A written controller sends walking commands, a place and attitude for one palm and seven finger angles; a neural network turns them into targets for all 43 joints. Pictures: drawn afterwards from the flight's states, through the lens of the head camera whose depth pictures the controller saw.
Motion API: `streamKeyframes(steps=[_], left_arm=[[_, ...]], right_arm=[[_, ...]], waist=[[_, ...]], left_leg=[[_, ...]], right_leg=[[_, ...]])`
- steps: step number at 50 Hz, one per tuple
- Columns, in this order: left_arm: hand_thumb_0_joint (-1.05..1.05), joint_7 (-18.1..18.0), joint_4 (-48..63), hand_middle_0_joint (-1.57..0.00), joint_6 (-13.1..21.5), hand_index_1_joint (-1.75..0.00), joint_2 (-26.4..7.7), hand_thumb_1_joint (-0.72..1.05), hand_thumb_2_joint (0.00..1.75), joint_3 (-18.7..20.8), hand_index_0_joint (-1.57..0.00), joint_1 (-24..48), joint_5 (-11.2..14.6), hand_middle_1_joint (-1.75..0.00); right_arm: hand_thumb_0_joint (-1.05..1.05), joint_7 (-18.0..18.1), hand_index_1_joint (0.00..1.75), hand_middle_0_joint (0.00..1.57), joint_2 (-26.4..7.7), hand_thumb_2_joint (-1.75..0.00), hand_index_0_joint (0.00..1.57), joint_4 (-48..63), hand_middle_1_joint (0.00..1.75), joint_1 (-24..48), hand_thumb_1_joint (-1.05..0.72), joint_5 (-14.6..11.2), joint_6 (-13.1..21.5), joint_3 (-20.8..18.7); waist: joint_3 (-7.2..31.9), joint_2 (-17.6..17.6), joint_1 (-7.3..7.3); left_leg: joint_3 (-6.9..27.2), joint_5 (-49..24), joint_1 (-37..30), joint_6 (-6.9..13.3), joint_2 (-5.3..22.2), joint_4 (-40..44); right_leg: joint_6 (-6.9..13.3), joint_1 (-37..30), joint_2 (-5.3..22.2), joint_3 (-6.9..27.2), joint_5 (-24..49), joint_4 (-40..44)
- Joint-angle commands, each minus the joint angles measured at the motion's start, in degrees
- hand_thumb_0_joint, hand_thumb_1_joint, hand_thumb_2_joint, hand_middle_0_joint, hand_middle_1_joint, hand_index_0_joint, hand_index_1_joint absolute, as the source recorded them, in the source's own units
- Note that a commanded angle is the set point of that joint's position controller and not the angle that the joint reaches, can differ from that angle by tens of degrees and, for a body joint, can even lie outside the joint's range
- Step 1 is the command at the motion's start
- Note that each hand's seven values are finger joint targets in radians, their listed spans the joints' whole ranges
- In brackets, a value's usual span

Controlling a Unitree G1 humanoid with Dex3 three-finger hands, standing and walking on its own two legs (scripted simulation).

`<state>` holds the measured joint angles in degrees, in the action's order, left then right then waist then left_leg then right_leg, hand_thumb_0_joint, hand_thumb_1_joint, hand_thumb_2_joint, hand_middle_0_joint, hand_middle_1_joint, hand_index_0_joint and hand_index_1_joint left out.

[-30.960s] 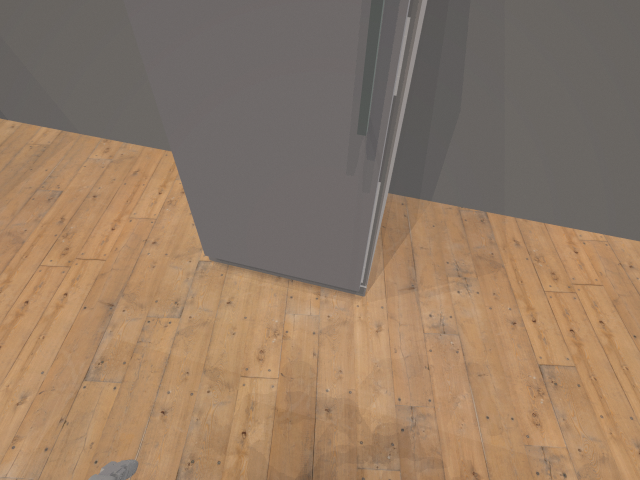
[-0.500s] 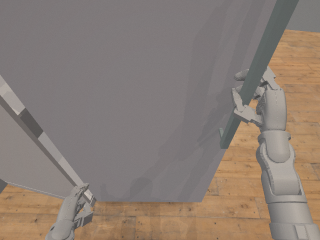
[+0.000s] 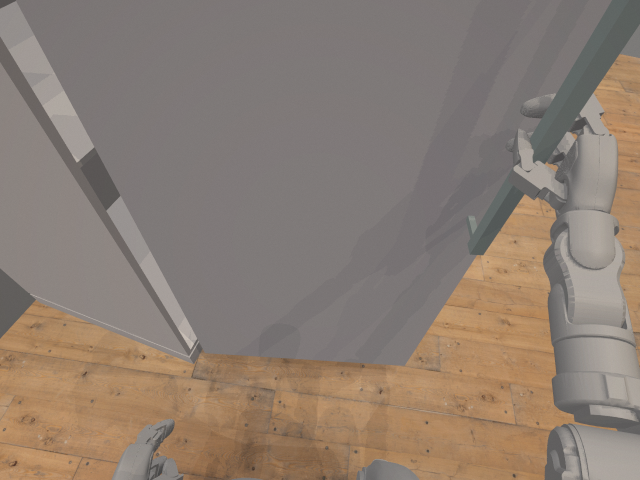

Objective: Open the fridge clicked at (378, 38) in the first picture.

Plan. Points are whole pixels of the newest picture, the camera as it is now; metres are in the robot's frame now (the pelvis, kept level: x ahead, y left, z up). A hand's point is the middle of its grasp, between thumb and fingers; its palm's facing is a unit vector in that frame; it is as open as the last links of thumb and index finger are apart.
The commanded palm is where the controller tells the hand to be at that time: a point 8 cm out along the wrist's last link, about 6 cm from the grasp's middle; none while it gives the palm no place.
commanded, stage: stop walking and hold the door back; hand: right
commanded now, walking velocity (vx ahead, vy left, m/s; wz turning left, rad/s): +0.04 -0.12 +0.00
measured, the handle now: (557, 96) +0.47 -0.18 +0.25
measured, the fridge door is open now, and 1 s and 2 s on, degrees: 73 73 73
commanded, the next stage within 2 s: loosen the grip on the handle in 0.10 s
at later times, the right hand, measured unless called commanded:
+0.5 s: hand (527, 163) +0.43 -0.17 +0.19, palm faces +0.07 +0.99 -0.11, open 10.7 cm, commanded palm +0.40 -0.21 +0.18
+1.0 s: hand (526, 182) +0.42 -0.17 +0.18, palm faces +0.11 +0.98 -0.19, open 14.6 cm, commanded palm +0.39 -0.23 +0.18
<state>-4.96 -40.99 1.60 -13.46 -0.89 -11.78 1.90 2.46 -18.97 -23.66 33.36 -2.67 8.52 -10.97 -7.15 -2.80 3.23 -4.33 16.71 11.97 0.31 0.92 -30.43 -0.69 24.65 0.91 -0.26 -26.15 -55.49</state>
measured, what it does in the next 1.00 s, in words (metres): steps on the spot: right foot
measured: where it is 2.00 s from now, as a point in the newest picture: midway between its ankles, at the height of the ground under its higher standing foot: outside the picture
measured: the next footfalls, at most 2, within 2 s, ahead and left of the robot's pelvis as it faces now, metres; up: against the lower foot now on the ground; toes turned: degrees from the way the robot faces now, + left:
right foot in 0.20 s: +0.11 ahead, -0.14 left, +0.00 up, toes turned -2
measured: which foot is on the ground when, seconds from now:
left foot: down 0.00-1.00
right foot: up 0.00-0.18, down 0.20-1.00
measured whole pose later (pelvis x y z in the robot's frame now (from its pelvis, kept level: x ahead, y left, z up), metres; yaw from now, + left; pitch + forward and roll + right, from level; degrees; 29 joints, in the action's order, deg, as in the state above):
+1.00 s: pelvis +0.01 +0.00 -0.01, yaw +2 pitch +2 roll +0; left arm -2.9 -39.5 5.8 -15.3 0.3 -16.0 1.4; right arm -1.7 -19.4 -29.6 29.0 -3.4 16.6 -11.9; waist 1.8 -1.0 2.0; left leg -2.5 19.8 18.6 -0.2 1.1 -36.2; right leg -1.6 24.2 4.8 -2.6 -13.0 -35.1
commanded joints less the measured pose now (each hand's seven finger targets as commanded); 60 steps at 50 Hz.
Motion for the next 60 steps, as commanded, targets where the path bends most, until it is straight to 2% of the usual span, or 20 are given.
streamKeyframes(steps=[1, 7, 9, 10, 11, 12, 13, 14, 15, 18, 19, 22, 29, 30, 33, 35, 43, 45, 52, 60], left_arm=[[0.0, -1.1, 8.5, -0.2, 3.2, -0.3, -5.6, 0.9, 0.9, 1.5, -0.2, 4.2, -0.8, -0.3], [0.0, -1.1, 9.6, -0.2, 3.2, -0.3, -6.3, 0.9, 0.9, 2.8, -0.2, 4.8, -1.4, -0.3], [0.0, -0.8, 10.5, -0.2, 3.2, -0.3, -7.2, 0.9, 0.9, 3.5, -0.2, 4.3, -1.3, -0.3], [0.0, 1.5, 11.4, -0.2, 6.2, -0.3, -8.0, 0.9, 0.9, 6.3, -0.2, 7.4, -1.3, -0.3], [0.0, 1.6, 7.4, -0.2, 9.8, -0.3, -8.9, 0.9, 0.9, 5.5, -0.2, -1.6, -1.9, -0.3], [0.0, 2.7, 7.8, -0.2, 10.5, -0.3, -8.8, 0.9, 0.9, 6.4, -0.2, -6.7, -0.1, -0.3], [0.0, 3.3, 8.1, -0.2, 9.8, -0.3, -8.9, 0.9, 0.9, 6.3, -0.2, -4.6, -0.9, -0.3], [0.0, 3.6, 7.5, -0.2, 9.1, -0.3, -9.4, 0.9, 0.9, 5.8, -0.2, -2.7, -1.7, -0.3], [0.0, 4.0, 8.8, -0.2, 9.1, -0.3, -9.1, 0.9, 0.9, 5.2, -0.2, -0.8, -1.9, -0.3], [0.0, 5.0, 10.3, -0.2, 9.1, -0.3, -8.4, 0.9, 0.9, 4.1, -0.2, 0.4, -1.7, -0.3], [0.0, 5.5, 10.3, -0.2, 9.0, -0.3, -8.3, 0.9, 0.9, 4.1, -0.2, 0.3, -1.5, -0.3], [0.0, 5.6, 10.5, -0.2, 8.5, -0.3, -8.7, 0.9, 0.9, 4.1, -0.2, -0.3, -1.8, -0.3], [0.0, 3.9, 9.8, -0.2, 8.2, -0.3, -7.8, 0.9, 0.9, 3.0, -0.2, -1.4, -1.4, -0.3], [0.0, 3.3, 9.7, -0.2, 8.2, -0.3, -8.6, 0.9, 0.9, 3.5, -0.2, -1.8, -1.6, -0.3], [0.0, 2.4, 9.8, -0.2, 8.3, -0.3, -7.6, 0.9, 0.9, 2.8, -0.2, -0.7, -1.6, -0.3], [0.0, 2.2, 8.8, -0.2, 8.3, -0.3, -7.9, 0.9, 0.9, 3.0, -0.2, -1.2, -1.3, -0.3], [0.0, 2.1, 8.5, -0.2, 8.0, -0.3, -8.2, 0.9, 0.9, 3.2, -0.2, -1.3, -0.7, -0.3], [0.0, 2.0, 9.1, -0.2, 7.6, -0.3, -8.4, 0.9, 0.9, 3.4, -0.2, -1.0, -0.9, -0.3], [0.0, 0.8, 8.6, -0.2, 6.2, -0.3, -8.9, 0.9, 0.9, 3.4, -0.2, -1.1, -0.2, -0.3], [0.0, 0.7, 9.1, -0.2, 5.7, -0.3, -9.2, 0.9, 0.9, 3.6, -0.2, -2.6, 0.1, -0.3]], right_arm=[[0.0, 2.1, 1.4, 0.45, -17.9, -0.9, 0.45, 8.7, 1.4, 19.2, -0.9, 0.1, 3.7, -10.7], [0.0, 2.0, 1.4, 0.45, -15.6, -0.9, 0.45, 13.5, 1.4, 15.8, -0.9, -0.3, 5.1, -9.7], [0.0, 2.0, 1.4, 0.45, -14.6, -0.9, 0.45, 17.0, 1.4, 14.8, -0.9, -0.4, 5.7, -9.0], [0.0, 0.1, 1.4, 0.45, -32.6, -0.9, 0.45, 13.7, 1.4, 54.5, -0.9, 6.1, 5.4, -17.7], [0.0, -2.8, 1.4, 0.45, -13.0, -0.84, 0.45, -7.8, 1.4, 40.8, -0.78, 6.6, 2.1, -3.3], [0.0, -4.0, 1.4, 0.45, -6.9, -0.78, 0.45, 0.2, 1.4, 26.9, -0.66, 1.8, 1.4, -0.5], [0.0, -5.2, 1.4, 0.45, -2.3, -0.73, 0.45, 4.4, 1.4, 22.1, -0.54, 1.5, 1.2, -0.4], [0.0, -5.1, 1.4, 0.45, -6.7, -0.67, 0.45, 5.6, 1.4, 24.1, -0.42, -0.4, 2.0, -4.4], [0.0, -4.4, 1.4, 0.45, -5.3, -0.61, 0.45, 7.3, 1.4, 21.8, -0.3, -1.9, 2.7, -3.5], [0.0, -0.9, 1.4, 0.45, 1.3, -0.43, 0.45, 6.9, 1.4, 19.3, 0.07, -0.1, 5.9, 2.5], [0.0, 0.3, 1.4, 0.45, 1.8, -0.37, 0.45, 6.4, 1.4, 18.8, 0.19, 0.7, 6.8, 3.0], [0.0, 2.6, 1.37, 0.42, -0.9, -0.2, 0.42, 7.0, 1.37, 21.9, 0.55, 2.9, 8.9, 1.7], [0.0, 3.4, 1.25, 0.33, -1.4, -0.2, 0.33, 5.4, 1.25, 32.4, 0.55, 5.3, 8.1, 5.6], [0.0, 3.3, 1.23, 0.32, -9.5, -0.2, 0.32, 6.4, 1.23, 27.8, 0.55, 4.7, 8.5, -2.2], [0.0, 1.4, 1.18, 0.28, -6.4, -0.2, 0.28, 10.9, 1.18, 30.0, 0.55, 1.4, 10.0, 0.3], [0.0, 0.4, 1.15, 0.25, -6.7, -0.2, 0.25, 8.4, 1.15, 26.5, 0.55, -0.2, 10.0, -1.0], [0.0, -1.3, 1.15, 0.25, -8.4, -0.2, 0.25, 5.9, 1.15, 24.8, 0.55, 0.2, 11.1, -0.5], [0.0, -2.2, 1.15, 0.25, -13.2, -0.2, 0.25, 7.5, 1.15, 20.3, 0.55, -0.5, 11.5, -5.0], [0.0, -7.2, 1.15, 0.25, -19.6, -0.2, 0.25, 4.0, 1.15, 19.5, 0.55, -3.7, 12.0, -10.5], [0.0, -15.2, 1.15, 0.25, -20.4, -0.2, 0.25, 3.2, 1.15, 17.2, 0.55, -7.0, 12.2, -11.9]], waist=[[18.0, 13.1, -4.02], [18.2, 12.2, -3.57], [20.9, 9.0, -3.37], [17.4, 10.2, -6.39], [33.3, 6.7, 2.25], [34.3, -2.2, -1.06], [36.0, -10.0, -3.09], [35.7, -11.2, -4.37], [33.4, -10.4, -4.69], [21.5, 4.5, -1.44], [20.4, 5.7, -1.55], [22.4, 4.8, -1.3], [23.5, 0.1, 0.83], [26.9, 0.8, -1.89], [29.8, 1.7, -1.11], [26.9, 2.6, -1.45], [20.9, 2.3, -0.74], [23.9, 2.0, -2.51], [21.7, 6.1, -2.35], [25.3, 3.4, -1.93]], left_leg=[[10.4, -34.8, -14.4, 7.3, 16.5, 7.5], [6.0, -26.9, -7.2, 3.8, 12.0, 5.4], [4.1, -24.9, -5.8, 1.3, 9.0, 1.2], [8.5, -29.3, -4.7, 2.5, 5.4, -0.4], [-1.2, -27.5, 6.8, 2.1, -2.3, -7.9], [-1.4, -10.0, 11.7, 1.6, -2.2, -6.2], [0.3, -6.5, 14.7, 1.1, -1.0, -4.5], [1.1, -7.4, 14.0, 1.1, -0.6, -2.2], [1.3, -7.4, 12.3, 1.4, -0.4, -0.1], [0.1, -8.3, 10.6, 1.1, -1.5, 2.1], [0.0, -6.3, 12.2, 1.1, -1.7, 1.5], [-0.2, -4.9, 14.5, 1.1, -1.8, -0.9], [1.1, 1.7, 17.6, 0.9, -1.9, -1.1], [1.4, 1.0, 14.5, 1.3, -1.9, -0.7], [1.7, -1.8, 11.7, 1.0, -2.3, 0.0], [1.3, -2.6, 11.5, 0.9, -2.5, 0.3], [2.5, -1.6, 11.4, 0.6, -2.1, 2.1], [3.4, -3.9, 8.2, 0.6, -1.8, 2.1], [6.1, -8.9, 4.9, -0.8, -0.9, 3.2], [5.6, -20.1, 5.2, -1.1, -1.3, 0.2]], right_leg=[[-0.2, 4.2, 1.7, -0.3, 3.6, 3.8], [-0.5, -10.8, -0.5, -4.9, 16.5, 24.5], [-0.1, -17.3, 2.4, -3.3, 28.4, 30.5], [0.7, -14.5, 2.6, -5.3, 33.3, 31.1], [1.2, -25.0, -0.7, -0.3, 43.3, 32.7], [-0.6, -34.8, 2.8, 2.3, 52.3, 30.6], [-3.5, -36.8, 3.1, 3.1, 53.6, 27.1], [-4.4, -36.7, 2.9, 3.7, 49.2, 26.2], [-3.7, -33.7, 2.6, 2.7, 41.4, 26.7], [0.2, -19.1, 2.4, 1.0, 25.9, 26.9], [0.4, -17.7, 2.6, 1.6, 22.6, 27.1], [0.4, -18.6, 3.3, 3.1, 19.3, 27.4], [0.5, -16.7, 2.4, 4.0, 3.8, 28.5], [0.5, -17.4, 2.6, 3.7, 5.9, 28.5], [1.0, -19.0, 2.3, 1.7, 12.9, 26.7], [0.9, -17.4, 2.2, 1.1, 13.8, 26.3], [2.1, -11.7, 0.4, -1.4, 11.8, 24.5], [2.3, -11.8, -0.1, -2.2, 14.4, 24.0], [3.0, -7.4, -0.6, -3.6, 15.4, 22.8], [3.2, -9.1, -1.0, -3.1, 21.4, 20.5]])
